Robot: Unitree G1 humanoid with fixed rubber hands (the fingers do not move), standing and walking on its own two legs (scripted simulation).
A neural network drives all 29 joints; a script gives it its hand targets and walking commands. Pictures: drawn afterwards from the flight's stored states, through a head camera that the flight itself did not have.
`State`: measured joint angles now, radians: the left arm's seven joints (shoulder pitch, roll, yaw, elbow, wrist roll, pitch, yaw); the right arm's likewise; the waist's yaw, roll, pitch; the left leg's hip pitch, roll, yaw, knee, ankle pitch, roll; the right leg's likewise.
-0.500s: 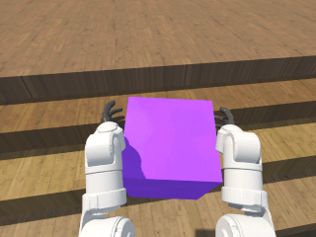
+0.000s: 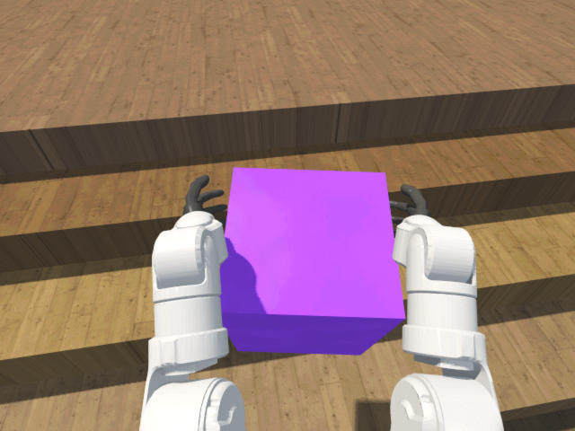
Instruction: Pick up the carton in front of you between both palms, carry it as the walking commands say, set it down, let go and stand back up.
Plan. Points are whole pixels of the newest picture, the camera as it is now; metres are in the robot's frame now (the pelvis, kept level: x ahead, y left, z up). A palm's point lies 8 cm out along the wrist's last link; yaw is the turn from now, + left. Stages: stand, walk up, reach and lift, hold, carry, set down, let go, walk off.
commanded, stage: carry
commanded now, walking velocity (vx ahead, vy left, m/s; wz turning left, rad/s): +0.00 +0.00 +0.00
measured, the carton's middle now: (303, 271) +0.35 +0.00 +0.02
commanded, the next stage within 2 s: none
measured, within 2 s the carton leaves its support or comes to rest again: neither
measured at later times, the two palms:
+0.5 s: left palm (212, 231) +0.33 +0.12 +0.14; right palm (430, 235) +0.33 -0.16 +0.13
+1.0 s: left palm (203, 183) +0.39 +0.13 +0.17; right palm (417, 182) +0.39 -0.15 +0.17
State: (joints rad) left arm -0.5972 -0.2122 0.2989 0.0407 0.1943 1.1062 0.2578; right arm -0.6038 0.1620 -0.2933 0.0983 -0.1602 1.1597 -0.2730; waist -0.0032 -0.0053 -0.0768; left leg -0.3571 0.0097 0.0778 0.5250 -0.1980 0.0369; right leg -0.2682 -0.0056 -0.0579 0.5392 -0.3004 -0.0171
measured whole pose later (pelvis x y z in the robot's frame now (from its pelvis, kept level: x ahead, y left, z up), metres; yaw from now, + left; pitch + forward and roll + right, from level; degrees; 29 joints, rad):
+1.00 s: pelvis +0.05 -0.01 -0.01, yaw -1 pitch +3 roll +0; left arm -0.65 -0.15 0.26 -0.04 0.13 1.21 0.30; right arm -0.68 0.14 -0.27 0.04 -0.11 1.23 -0.30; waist 0.00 -0.03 -0.15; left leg -0.35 0.01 0.07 0.63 -0.34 0.03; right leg -0.28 -0.01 -0.06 0.67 -0.41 -0.06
